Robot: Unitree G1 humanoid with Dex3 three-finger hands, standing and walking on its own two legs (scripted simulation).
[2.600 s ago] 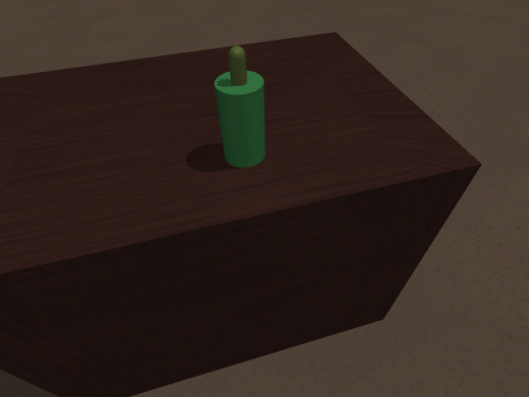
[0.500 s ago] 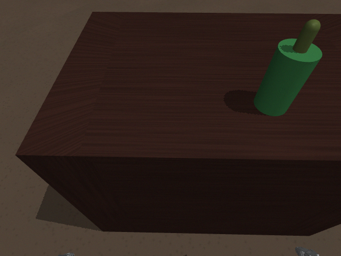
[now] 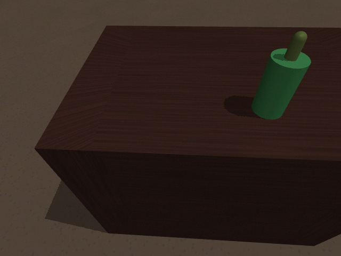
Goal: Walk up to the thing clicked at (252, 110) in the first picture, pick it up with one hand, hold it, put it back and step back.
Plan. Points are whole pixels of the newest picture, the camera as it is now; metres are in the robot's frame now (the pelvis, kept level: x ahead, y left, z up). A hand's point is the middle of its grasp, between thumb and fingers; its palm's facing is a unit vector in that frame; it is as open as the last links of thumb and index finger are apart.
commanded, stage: walk up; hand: right
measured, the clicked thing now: (281, 76) +0.52 -0.26 +0.15
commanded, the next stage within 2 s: stand in 0.96 s
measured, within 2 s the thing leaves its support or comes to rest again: neither
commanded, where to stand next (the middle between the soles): +0.05 -0.02 m, yaw -4 degrees
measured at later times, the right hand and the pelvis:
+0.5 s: hand out of the picture +0.10 -0.26 -0.14, palm faces -0.06 +0.91 -0.41, open 7.4 cm; pelvis +0.01 +0.00 +0.00, yaw +1 degrees
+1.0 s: hand out of the picture +0.08 -0.26 -0.14, palm faces -0.10 +0.90 -0.42, open 7.4 cm; pelvis +0.01 +0.00 +0.00, yaw +2 degrees
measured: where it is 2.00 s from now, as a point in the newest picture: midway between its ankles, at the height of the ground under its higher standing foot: outside the picture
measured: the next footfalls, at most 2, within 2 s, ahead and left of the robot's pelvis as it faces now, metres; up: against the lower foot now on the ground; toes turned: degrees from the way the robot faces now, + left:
none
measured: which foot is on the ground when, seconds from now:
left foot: down 0.00-1.00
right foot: down 0.00-1.00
